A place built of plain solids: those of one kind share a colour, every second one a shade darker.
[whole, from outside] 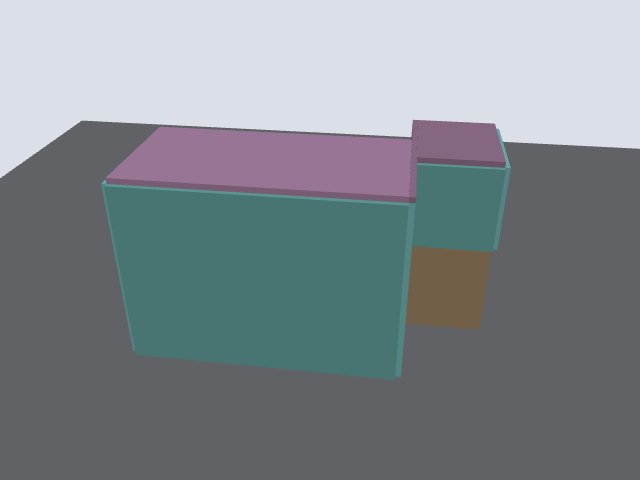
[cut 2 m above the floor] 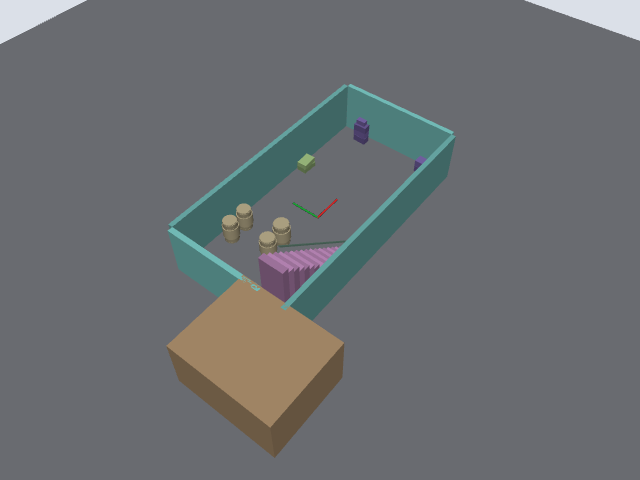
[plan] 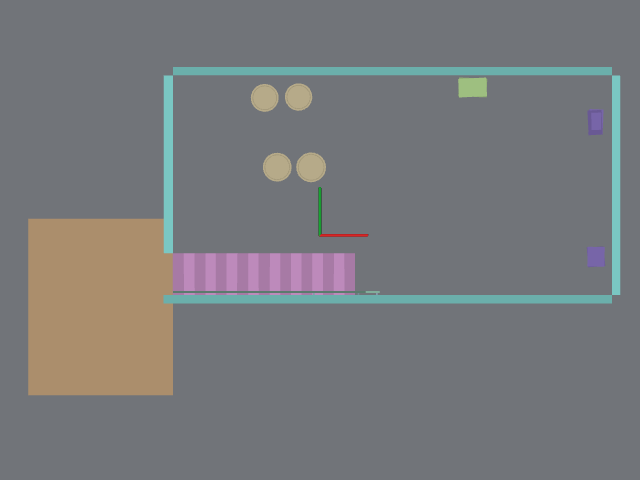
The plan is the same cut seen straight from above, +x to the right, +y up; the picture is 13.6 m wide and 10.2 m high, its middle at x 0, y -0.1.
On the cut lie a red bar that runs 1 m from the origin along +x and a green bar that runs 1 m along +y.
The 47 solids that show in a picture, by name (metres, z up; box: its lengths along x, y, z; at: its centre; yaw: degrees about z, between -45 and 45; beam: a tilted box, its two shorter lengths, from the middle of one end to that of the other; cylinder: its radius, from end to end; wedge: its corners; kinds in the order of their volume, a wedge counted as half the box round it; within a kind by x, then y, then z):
{
 "floor_1": {"box": [3.08, 3.75, 3.87], "at": [-4.66, -1.52, 1.64]},
 "wall_1": {"box": [0.18, 3.75, 3.12], "at": [-6.29, -1.52, 5.14]},
 "wall_2": {"box": [2.88, 0.18, 3.12], "at": [-4.76, 0.44, 5.14]},
 "wall_3": {"box": [0.2, 3.78, 6.75], "at": [-3.22, 1.51, 3.32]},
 "wall_4": {"box": [9.53, 0.18, 6.75], "at": [1.44, -1.36, 3.32]},
 "wall_5": {"box": [9.33, 0.18, 6.75], "at": [1.54, 3.49, 3.32]},
 "wall_6": {"box": [0.18, 4.67, 6.75], "at": [6.29, 1.07, 3.32]},
 "roof_1": {"box": [2.88, 3.75, 0.2], "at": [-4.76, -1.52, 6.8]},
 "roof_2": {"box": [0.2, 6.8, 0.2], "at": [-3.22, 0.0, 6.8]},
 "roof_3": {"box": [9.33, 4.67, 0.2], "at": [1.54, 1.07, 6.8]},
 "tread_1": {"wedge": [[-3.13, -1.27, -0.05], [-3.13, -1.27, 3.37], [-3.13, -0.38, -0.05], [-3.13, -0.38, 3.37], [-2.9, -0.38, -0.05], [-2.9, -0.38, 3.37], [-2.89, -1.27, -0.05], [-2.89, -1.27, 3.37]]},
 "tread_2": {"wedge": [[-2.9, -0.38, -0.05], [-2.9, -0.38, 3.17], [-2.89, -1.27, -0.05], [-2.89, -1.27, 3.17], [-2.66, -1.27, -0.05], [-2.66, -1.27, 3.18], [-2.66, -0.38, -0.05], [-2.66, -0.38, 3.17]]},
 "tread_3": {"wedge": [[-2.67, -1.27, -0.05], [-2.67, -1.27, 2.98], [-2.67, -0.38, -0.05], [-2.67, -0.38, 2.98], [-2.44, -0.38, -0.05], [-2.44, -0.38, 2.98], [-2.43, -1.27, -0.05], [-2.43, -1.27, 2.98]]},
 "tread_4": {"wedge": [[-2.44, -1.27, -0.05], [-2.44, -1.27, 2.78], [-2.44, -0.38, -0.05], [-2.44, -0.38, 2.78], [-2.21, -1.27, -0.05], [-2.21, -1.27, 2.78], [-2.21, -0.38, -0.05], [-2.21, -0.38, 2.78]]},
 "tread_5": {"wedge": [[-2.22, -1.27, -0.05], [-2.22, -1.27, 2.58], [-2.22, -0.38, -0.05], [-2.22, -0.38, 2.58], [-1.99, -1.27, -0.05], [-1.99, -1.27, 2.58], [-1.99, -0.38, -0.05], [-1.99, -0.38, 2.58]]},
 "tread_6": {"wedge": [[-1.99, -1.27, -0.05], [-1.99, -1.27, 2.38], [-1.99, -0.38, -0.05], [-1.99, -0.38, 2.38], [-1.76, -1.27, -0.05], [-1.76, -1.27, 2.38], [-1.76, -0.38, -0.05], [-1.76, -0.38, 2.38]]},
 "tread_7": {"wedge": [[-1.77, -1.27, -0.05], [-1.77, -1.27, 2.18], [-1.76, -0.38, -0.05], [-1.76, -0.38, 2.18], [-1.52, -1.27, -0.05], [-1.52, -1.27, 2.18], [-1.52, -0.38, -0.05], [-1.52, -0.38, 2.18]]},
 "tread_8": {"wedge": [[-1.53, -1.27, -0.05], [-1.53, -1.27, 1.99], [-1.53, -0.38, -0.05], [-1.53, -0.38, 1.98], [-1.31, -0.38, -0.05], [-1.31, -0.38, 1.98], [-1.3, -1.27, -0.05], [-1.3, -1.27, 1.99]]},
 "tread_9": {"wedge": [[-1.31, -1.27, -0.05], [-1.31, -1.27, 1.79], [-1.31, -0.38, -0.05], [-1.31, -0.38, 1.78], [-1.07, -1.27, -0.05], [-1.07, -1.27, 1.79], [-1.06, -0.38, -0.05], [-1.06, -0.38, 1.78]]},
 "tread_10": {"wedge": [[-1.07, -1.27, -0.05], [-1.07, -1.27, 1.59], [-1.07, -0.38, -0.05], [-1.07, -0.38, 1.59], [-0.85, -1.27, -0.05], [-0.85, -1.27, 1.59], [-0.85, -0.38, -0.05], [-0.85, -0.38, 1.59]]},
 "tread_11": {"wedge": [[-0.85, -1.27, -0.05], [-0.85, -1.27, 1.39], [-0.85, -0.38, -0.05], [-0.85, -0.38, 1.39], [-0.62, -1.27, -0.05], [-0.62, -1.27, 1.39], [-0.61, -0.38, -0.05], [-0.61, -0.38, 1.39]]},
 "tread_12": {"wedge": [[-0.62, -1.27, -0.05], [-0.62, -1.27, 1.19], [-0.62, -0.38, -0.05], [-0.62, -0.38, 1.19], [-0.39, -1.27, -0.05], [-0.39, -1.27, 1.19], [-0.39, -0.38, -0.05], [-0.39, -0.38, 1.19]]},
 "tread_13": {"wedge": [[-0.4, -0.38, -0.05], [-0.4, -0.38, 0.99], [-0.39, -1.27, -0.05], [-0.39, -1.27, 0.99], [-0.16, -1.27, -0.05], [-0.16, -1.27, 0.99], [-0.16, -0.38, -0.05], [-0.16, -0.38, 0.99]]},
 "tread_14": {"wedge": [[-0.17, -1.27, -0.05], [-0.17, -1.27, 0.79], [-0.17, -0.38, -0.05], [-0.17, -0.38, 0.79], [0.07, -1.27, -0.05], [0.07, -1.27, 0.79], [0.07, -0.38, -0.05], [0.07, -0.38, 0.79]]},
 "tread_15": {"wedge": [[0.06, -1.27, -0.05], [0.06, -1.27, 0.6], [0.06, -0.38, -0.05], [0.06, -0.38, 0.59], [0.29, -1.27, -0.05], [0.29, -1.27, 0.6], [0.3, -0.38, -0.05], [0.3, -0.38, 0.59]]},
 "tread_16": {"wedge": [[0.29, -1.27, -0.05], [0.29, -1.27, 0.4], [0.29, -0.38, -0.05], [0.29, -0.38, 0.4], [0.52, -1.27, -0.05], [0.52, -1.27, 0.4], [0.52, -0.38, -0.05], [0.52, -0.38, 0.4]]},
 "tread_17": {"wedge": [[0.51, -0.38, -0.05], [0.51, -0.38, 0.2], [0.52, -1.27, -0.05], [0.52, -1.27, 0.2], [0.74, -1.27, -0.05], [0.74, -1.27, 0.2], [0.74, -0.38, -0.05], [0.74, -0.38, 0.2]]},
 "plant_1": {"cylinder": 0.3, "from": [-1.17, 2.92, 0.25], "to": [-1.17, 2.92, 0.7]},
 "plant_2": {"cylinder": 0.26, "from": [-1.17, 2.92, 0.7], "to": [-1.17, 2.92, 0.92]},
 "plant_3": {"cylinder": 0.25, "from": [-1.17, 2.92, 0.92], "to": [-1.17, 2.92, 0.94]},
 "plant_4": {"cylinder": 0.31, "from": [-0.91, 1.45, 0.23], "to": [-0.91, 1.45, 0.65]},
 "plant_5": {"cylinder": 0.27, "from": [-0.91, 1.45, 0.65], "to": [-0.91, 1.45, 0.85]},
 "plant_6": {"cylinder": 0.26, "from": [-0.91, 1.45, 0.85], "to": [-0.91, 1.45, 0.87]},
 "plant_7": {"cylinder": 0.29, "from": [-0.45, 2.94, 0.24], "to": [-0.45, 2.94, 0.67]},
 "plant_8": {"cylinder": 0.26, "from": [-0.45, 2.94, 0.67], "to": [-0.45, 2.94, 0.89]},
 "plant_9": {"cylinder": 0.24, "from": [-0.45, 2.94, 0.89], "to": [-0.45, 2.94, 0.91]},
 "plant_10": {"cylinder": 0.32, "from": [-0.19, 1.44, 0.25], "to": [-0.19, 1.44, 0.7]},
 "plant_11": {"cylinder": 0.28, "from": [-0.19, 1.44, 0.7], "to": [-0.19, 1.44, 0.93]},
 "plant_12": {"cylinder": 0.27, "from": [-0.19, 1.44, 0.93], "to": [-0.19, 1.44, 0.95]},
 "guard_rail_1": {"wedge": [[-3.12, -1.22, 4.46], [-3.12, -1.22, 4.52], [-3.12, -1.18, 4.46], [-3.12, -1.18, 4.52], [0.97, -1.22, 0.89], [0.97, -1.22, 0.94], [0.97, -1.18, 0.89], [0.97, -1.18, 0.94]]},
 "carton_1": {"box": [0.3, 0.53, 0.27], "at": [5.85, 2.4, 0.69], "yaw": 2.7},
 "carton_2": {"box": [0.3, 0.53, 0.32], "at": [5.86, 2.4, 0.11], "yaw": -1.4},
 "carton_3": {"box": [0.37, 0.42, 0.26], "at": [5.87, -0.46, 0.39], "yaw": -0.7},
 "carton_4": {"box": [0.3, 0.53, 0.27], "at": [5.87, 2.41, 0.41], "yaw": -2.2},
 "carton_5": {"box": [0.21, 0.37, 0.19], "at": [5.87, 2.42, 0.92], "yaw": 0.7},
 "crate_1": {"box": [0.6, 0.4, 0.2], "at": [3.24, 3.14, 0.3], "yaw": 2.8},
 "crate_2": {"box": [0.6, 0.4, 0.25], "at": [3.25, 3.14, 0.07], "yaw": -2.5}
}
